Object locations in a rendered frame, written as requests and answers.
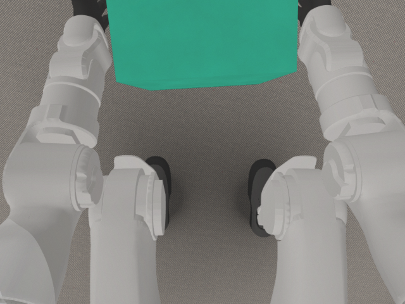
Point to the right robot thigh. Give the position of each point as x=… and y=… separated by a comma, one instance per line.
x=312, y=259

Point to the robot left upper arm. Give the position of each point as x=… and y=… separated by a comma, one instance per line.
x=47, y=186

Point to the robot left forearm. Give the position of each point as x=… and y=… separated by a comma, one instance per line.
x=72, y=94

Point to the robot right forearm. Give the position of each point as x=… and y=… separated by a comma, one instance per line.
x=341, y=81

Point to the left robot shin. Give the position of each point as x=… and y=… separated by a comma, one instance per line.
x=123, y=161

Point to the left robot hand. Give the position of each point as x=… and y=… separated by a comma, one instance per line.
x=93, y=8

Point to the carton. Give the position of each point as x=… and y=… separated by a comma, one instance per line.
x=183, y=44

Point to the robot right upper arm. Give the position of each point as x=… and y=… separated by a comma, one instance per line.
x=367, y=171

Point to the right robot hand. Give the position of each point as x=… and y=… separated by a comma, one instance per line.
x=308, y=5

